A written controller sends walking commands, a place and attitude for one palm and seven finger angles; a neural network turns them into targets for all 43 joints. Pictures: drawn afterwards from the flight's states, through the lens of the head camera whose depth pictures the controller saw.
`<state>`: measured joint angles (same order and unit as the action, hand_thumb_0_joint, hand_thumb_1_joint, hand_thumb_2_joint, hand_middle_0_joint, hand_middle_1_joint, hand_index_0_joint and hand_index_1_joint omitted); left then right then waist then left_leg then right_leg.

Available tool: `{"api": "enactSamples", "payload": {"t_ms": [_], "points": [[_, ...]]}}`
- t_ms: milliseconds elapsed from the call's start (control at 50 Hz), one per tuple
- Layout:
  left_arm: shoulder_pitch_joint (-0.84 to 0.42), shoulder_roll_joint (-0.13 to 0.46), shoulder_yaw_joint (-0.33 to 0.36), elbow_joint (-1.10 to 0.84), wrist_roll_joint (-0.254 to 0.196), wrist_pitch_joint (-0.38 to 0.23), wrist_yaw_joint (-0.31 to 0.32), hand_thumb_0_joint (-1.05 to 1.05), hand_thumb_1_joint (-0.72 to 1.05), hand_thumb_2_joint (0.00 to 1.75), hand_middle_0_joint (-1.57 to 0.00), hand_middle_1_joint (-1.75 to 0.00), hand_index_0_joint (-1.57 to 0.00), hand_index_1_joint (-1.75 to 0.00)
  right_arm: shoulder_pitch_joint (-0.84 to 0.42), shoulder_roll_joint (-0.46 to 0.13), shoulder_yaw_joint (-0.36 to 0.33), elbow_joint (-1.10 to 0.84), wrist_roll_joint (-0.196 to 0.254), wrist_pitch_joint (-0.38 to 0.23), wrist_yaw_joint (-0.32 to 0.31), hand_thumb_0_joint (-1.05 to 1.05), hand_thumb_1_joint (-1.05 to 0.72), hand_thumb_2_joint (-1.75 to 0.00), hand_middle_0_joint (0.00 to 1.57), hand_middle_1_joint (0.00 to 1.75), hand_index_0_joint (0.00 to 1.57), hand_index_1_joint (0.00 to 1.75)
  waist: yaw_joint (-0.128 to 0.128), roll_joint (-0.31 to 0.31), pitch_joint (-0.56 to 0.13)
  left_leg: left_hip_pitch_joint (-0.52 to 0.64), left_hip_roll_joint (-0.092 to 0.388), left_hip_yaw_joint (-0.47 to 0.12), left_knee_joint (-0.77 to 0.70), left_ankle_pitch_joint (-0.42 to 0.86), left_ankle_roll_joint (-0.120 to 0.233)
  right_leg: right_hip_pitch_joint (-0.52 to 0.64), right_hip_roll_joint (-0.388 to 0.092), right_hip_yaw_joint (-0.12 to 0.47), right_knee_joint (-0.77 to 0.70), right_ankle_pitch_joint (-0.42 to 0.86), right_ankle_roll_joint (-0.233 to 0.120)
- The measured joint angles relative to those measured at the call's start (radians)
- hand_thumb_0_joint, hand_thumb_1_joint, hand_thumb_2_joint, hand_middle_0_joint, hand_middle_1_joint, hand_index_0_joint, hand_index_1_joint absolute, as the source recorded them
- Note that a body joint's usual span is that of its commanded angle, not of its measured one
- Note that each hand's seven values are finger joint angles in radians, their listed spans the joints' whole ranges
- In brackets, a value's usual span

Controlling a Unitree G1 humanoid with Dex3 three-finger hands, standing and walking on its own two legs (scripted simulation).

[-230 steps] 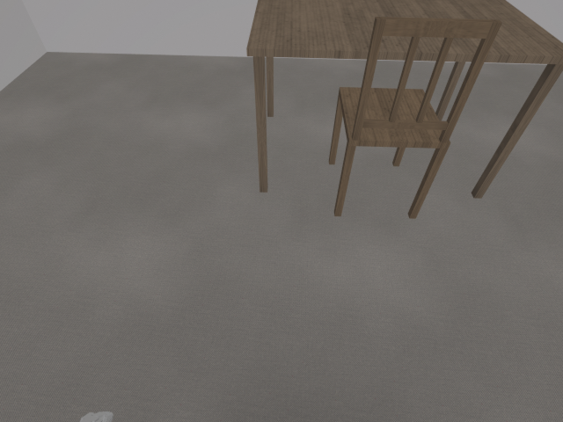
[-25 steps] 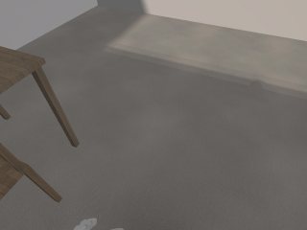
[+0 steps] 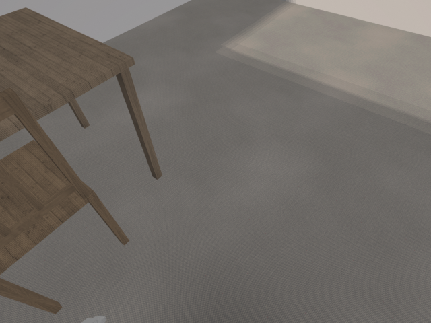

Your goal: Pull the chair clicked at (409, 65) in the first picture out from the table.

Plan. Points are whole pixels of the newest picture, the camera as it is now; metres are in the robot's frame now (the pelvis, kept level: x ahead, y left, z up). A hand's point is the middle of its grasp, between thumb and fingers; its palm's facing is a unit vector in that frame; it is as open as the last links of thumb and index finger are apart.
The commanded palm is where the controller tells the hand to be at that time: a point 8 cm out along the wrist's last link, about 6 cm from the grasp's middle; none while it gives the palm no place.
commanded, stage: turn to face it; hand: left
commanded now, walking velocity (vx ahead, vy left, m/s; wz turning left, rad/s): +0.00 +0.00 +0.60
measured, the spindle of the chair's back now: out of the picture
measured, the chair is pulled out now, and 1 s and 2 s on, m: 0.00 0.00 0.00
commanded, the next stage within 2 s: take the last steps up to it in 1.32 s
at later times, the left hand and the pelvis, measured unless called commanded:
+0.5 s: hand out of the picture -0.09 +0.20 -0.17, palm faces +0.38 -0.88 -0.27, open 7.4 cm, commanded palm none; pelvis -0.04 -0.01 -0.01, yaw +20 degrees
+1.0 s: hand out of the picture -0.07 +0.18 -0.13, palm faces +0.58 -0.76 -0.29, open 7.4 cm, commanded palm none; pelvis -0.04 -0.05 +0.00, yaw +37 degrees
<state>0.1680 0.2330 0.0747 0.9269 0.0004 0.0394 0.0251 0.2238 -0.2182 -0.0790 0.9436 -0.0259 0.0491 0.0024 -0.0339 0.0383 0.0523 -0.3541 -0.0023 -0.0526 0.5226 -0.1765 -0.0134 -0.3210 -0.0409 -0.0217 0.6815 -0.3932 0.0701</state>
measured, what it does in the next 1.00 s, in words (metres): steps on the spot, turning left: right foot, then left foot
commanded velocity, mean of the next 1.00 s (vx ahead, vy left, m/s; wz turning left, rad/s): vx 0.00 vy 0.00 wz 0.58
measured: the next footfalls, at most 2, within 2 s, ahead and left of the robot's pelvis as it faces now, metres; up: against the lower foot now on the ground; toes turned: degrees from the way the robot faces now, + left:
right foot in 0.02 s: +0.04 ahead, -0.13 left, +0.00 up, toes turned -1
left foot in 0.50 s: -0.06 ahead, +0.12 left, +0.00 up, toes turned +26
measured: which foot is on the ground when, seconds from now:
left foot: down 0.00-0.02, up 0.04-0.48, down 0.50-0.88, up 0.90-1.00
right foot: up 0.00-0.00, down 0.02-0.48, up 0.50-0.86, down 0.88-1.00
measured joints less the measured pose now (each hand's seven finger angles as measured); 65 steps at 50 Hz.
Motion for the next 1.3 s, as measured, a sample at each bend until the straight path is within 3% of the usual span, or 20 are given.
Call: {"api": "enactSamples", "payload": {"t_ms": [40, 100, 140, 200, 340, 420, 480, 500, 560, 640, 760, 860, 900, 940, 1000, 1040, 1100, 1240, 1280, 1300], "points": [[-0.001, -0.015, -0.009, -0.015, 0.006, -0.017, 0.001, 0.01, 0.91, 0.9, -0.2, -0.29, -0.2, -0.3, -0.005, -0.022, -0.012, -0.005, 0.007, 0.011, 0.003, 0.01, -0.9, -0.9, 0.2, 0.3, 0.2, 0.3, 0.004, 0.017, -0.002, -0.036, -0.008, -0.025, 0.072, -0.055, -0.015, 0.043, 0.005, -0.021, -0.1, 0.093, -0.036], [0.015, -0.044, -0.029, -0.03, 0.014, -0.024, 0.001, 0.01, 0.9, 0.9, -0.2, -0.29, -0.2, -0.3, -0.011, -0.051, -0.028, -0.003, 0.001, 0.032, 0.008, 0.01, -0.9, -0.9, 0.2, 0.3, 0.2, 0.3, 0.01, 0.023, -0.011, -0.126, -0.024, -0.003, 0.364, -0.237, -0.02, 0.06, -0.02, -0.066, -0.09, 0.084, -0.078], [0.031, -0.056, -0.037, -0.031, 0.017, -0.022, 0.002, 0.01, 0.9, 0.9, -0.2, -0.29, -0.2, -0.3, -0.021, -0.063, -0.033, -0.006, -0.001, 0.037, 0.015, 0.01, -0.9, -0.9, 0.2, 0.3, 0.2, 0.3, 0.011, 0.014, -0.015, -0.168, -0.014, 0.027, 0.534, -0.225, -0.029, 0.082, -0.037, -0.085, -0.119, 0.091, -0.083], [0.046, -0.065, -0.047, -0.027, 0.019, -0.023, 0.0, 0.01, 0.9, 0.9, -0.2, -0.29, -0.2, -0.3, -0.033, -0.07, -0.032, -0.015, -0.001, 0.035, 0.021, 0.01, -0.91, -0.9, 0.19, 0.3, 0.2, 0.3, 0.007, -0.005, -0.011, -0.179, 0.016, 0.055, 0.633, -0.188, -0.049, 0.105, -0.06, -0.12, -0.155, 0.11, -0.087], [0.073, -0.052, -0.051, -0.021, 0.025, -0.028, -0.004, 0.01, 0.91, 0.9, -0.2, -0.3, -0.2, -0.3, -0.069, -0.065, -0.017, -0.013, 0.003, 0.047, 0.026, 0.01, -0.91, -0.9, 0.19, 0.3, 0.19, 0.3, 0.034, -0.037, 0.012, -0.086, 0.055, 0.088, 0.476, -0.235, -0.066, 0.107, -0.105, -0.208, -0.166, 0.119, -0.085], [0.088, -0.022, -0.04, -0.008, 0.029, -0.02, -0.006, 0.01, 0.91, 0.9, -0.2, -0.3, -0.2, -0.3, -0.101, -0.052, -0.001, -0.023, 0.009, 0.039, 0.026, 0.01, -0.91, -0.9, 0.19, 0.3, 0.19, 0.3, 0.057, -0.055, 0.025, -0.01, 0.053, 0.126, 0.316, -0.27, -0.05, 0.08, -0.135, -0.252, -0.132, 0.11, -0.07], [0.105, 0.007, -0.025, 0.001, 0.023, -0.009, -0.009, 0.01, 0.9, 0.9, -0.2, -0.3, -0.2, -0.3, -0.11, -0.043, 0.011, -0.048, 0.01, 0.017, 0.027, 0.01, -0.91, -0.9, 0.19, 0.3, 0.19, 0.3, 0.062, -0.066, 0.022, 0.083, 0.045, 0.154, 0.1, -0.166, -0.028, 0.043, -0.165, -0.283, -0.058, 0.078, -0.047], [0.113, 0.016, -0.019, 0.002, 0.019, -0.003, -0.012, 0.01, 0.9, 0.9, -0.2, -0.3, -0.2, -0.3, -0.109, -0.044, 0.013, -0.058, 0.009, 0.005, 0.028, 0.01, -0.9, -0.9, 0.19, 0.3, 0.2, 0.3, 0.059, -0.06, 0.014, 0.095, 0.047, 0.143, 0.057, -0.133, -0.003, 0.013, -0.166, -0.276, 0.002, 0.048, -0.03], [0.095, 0.054, -0.004, 0.019, 0.018, 0.031, -0.006, 0.01, 0.9, 0.9, -0.2, -0.3, -0.2, -0.3, -0.112, -0.015, 0.025, -0.061, 0.009, -0.016, 0.02, 0.01, -0.9, -0.9, 0.2, 0.3, 0.2, 0.3, 0.064, -0.093, 0.029, 0.069, 0.024, 0.125, 0.108, -0.168, 0.026, -0.091, -0.136, -0.133, 0.253, -0.125, 0.003], [0.065, 0.06, 0.004, 0.016, 0.012, 0.032, -0.011, 0.01, 0.91, 0.9, -0.2, -0.29, -0.2, -0.3, -0.089, 0.003, 0.035, -0.051, 0.005, -0.014, 0.007, 0.01, -0.9, -0.9, 0.2, 0.3, 0.2, 0.3, 0.058, -0.081, 0.029, 0.09, 0.012, 0.082, 0.044, -0.125, 0.025, -0.163, -0.088, -0.048, 0.4, -0.063, 0.017], [0.02, 0.033, -0.007, -0.022, 0.007, 0.02, -0.013, 0.01, 0.91, 0.9, -0.2, -0.29, -0.2, -0.3, -0.062, 0.005, 0.032, -0.033, 0.002, -0.005, 0.006, 0.01, -0.9, -0.9, 0.2, 0.3, 0.2, 0.3, 0.034, -0.051, 0.026, 0.097, -0.014, 0.024, -0.012, -0.076, 0.024, -0.126, -0.049, -0.001, 0.264, -0.049, 0.019], [-0.01, 0.002, -0.023, -0.059, 0.001, -0.003, -0.011, 0.01, 0.9, 0.9, -0.2, -0.29, -0.2, -0.3, -0.036, -0.008, 0.016, -0.026, 0.004, 0.009, 0.006, 0.01, -0.9, -0.9, 0.2, 0.3, 0.2, 0.3, 0.01, -0.018, 0.018, 0.054, -0.037, -0.034, 0.04, -0.085, -0.002, 0.007, -0.004, -0.005, -0.03, 0.036, 0.004], [-0.016, -0.021, -0.033, -0.069, 0.01, -0.022, -0.007, 0.01, 0.9, 0.9, -0.2, -0.29, -0.2, -0.3, -0.028, -0.026, 0.003, -0.022, 0.01, 0.015, 0.006, 0.01, -0.9, -0.9, 0.2, 0.3, 0.2, 0.3, 0.006, 0.017, 0.021, 0.005, -0.038, -0.056, 0.152, -0.173, -0.007, 0.03, 0.006, -0.035, -0.074, 0.083, -0.045], [-0.012, -0.04, -0.044, -0.076, 0.013, -0.029, -0.005, 0.01, 0.9, 0.9, -0.2, -0.29, -0.2, -0.3, -0.022, -0.037, -0.008, -0.014, 0.007, 0.029, 0.006, 0.01, -0.9, -0.9, 0.2, 0.3, 0.2, 0.3, 0.002, 0.025, 0.022, -0.062, -0.05, -0.037, 0.356, -0.282, -0.009, 0.043, -0.011, -0.065, -0.07, 0.078, -0.078], [0.005, -0.057, -0.051, -0.074, 0.016, -0.026, -0.002, 0.01, 0.9, 0.9, -0.2, -0.3, -0.2, -0.3, -0.018, -0.048, -0.015, -0.006, 0.003, 0.037, 0.016, 0.01, -0.9, -0.9, 0.2, 0.3, 0.2, 0.3, 0.001, 0.019, 0.019, -0.13, -0.031, 0.011, 0.592, -0.25, -0.021, 0.081, -0.034, -0.096, -0.116, 0.095, -0.087], [0.015, -0.06, -0.052, -0.066, 0.019, -0.023, 0.0, 0.01, 0.9, 0.9, -0.2, -0.3, -0.2, -0.3, -0.016, -0.049, -0.015, -0.004, 0.002, 0.039, 0.022, 0.01, -0.9, -0.9, 0.2, 0.3, 0.2, 0.3, -0.002, 0.009, 0.016, -0.138, -0.01, 0.033, 0.636, -0.221, -0.03, 0.099, -0.048, -0.116, -0.144, 0.108, -0.086], [0.027, -0.058, -0.053, -0.054, 0.022, -0.021, -0.001, 0.01, 0.9, 0.9, -0.2, -0.3, -0.2, -0.3, -0.017, -0.046, -0.01, -0.001, 0.002, 0.043, 0.025, 0.01, -0.9, -0.9, 0.2, 0.3, 0.2, 0.3, 0.001, -0.01, 0.014, -0.111, 0.018, 0.053, 0.579, -0.219, -0.038, 0.112, -0.067, -0.146, -0.169, 0.119, -0.082], [0.056, -0.022, -0.042, -0.019, 0.028, -0.021, -0.006, 0.01, 0.9, 0.9, -0.2, -0.3, -0.2, -0.3, -0.056, -0.032, 0.012, 0.003, 0.011, 0.03, 0.017, 0.01, -0.91, -0.9, 0.19, 0.3, 0.2, 0.3, 0.04, -0.054, 0.03, 0.035, 0.031, 0.102, 0.24, -0.256, -0.029, 0.09, -0.108, -0.198, -0.141, 0.112, -0.055], [0.074, -0.006, -0.034, -0.006, 0.022, -0.014, -0.006, 0.01, 0.9, 0.9, -0.2, -0.3, -0.2, -0.3, -0.062, -0.031, 0.021, -0.007, 0.011, 0.013, 0.016, 0.01, -0.91, -0.9, 0.19, 0.3, 0.2, 0.3, 0.044, -0.059, 0.025, 0.105, 0.03, 0.116, 0.075, -0.148, -0.016, 0.066, -0.118, -0.213, -0.091, 0.09, -0.037], [0.08, 0.005, -0.028, 0.001, 0.017, -0.007, -0.007, 0.01, 0.9, 0.9, -0.2, -0.3, -0.2, -0.3, -0.065, -0.027, 0.023, -0.011, 0.008, 0.002, 0.014, 0.01, -0.9, -0.9, 0.19, 0.3, 0.2, 0.3, 0.043, -0.067, 0.021, 0.11, 0.024, 0.116, 0.049, -0.143, 0.016, 0.04, -0.124, -0.203, -0.039, 0.064, -0.029]]}}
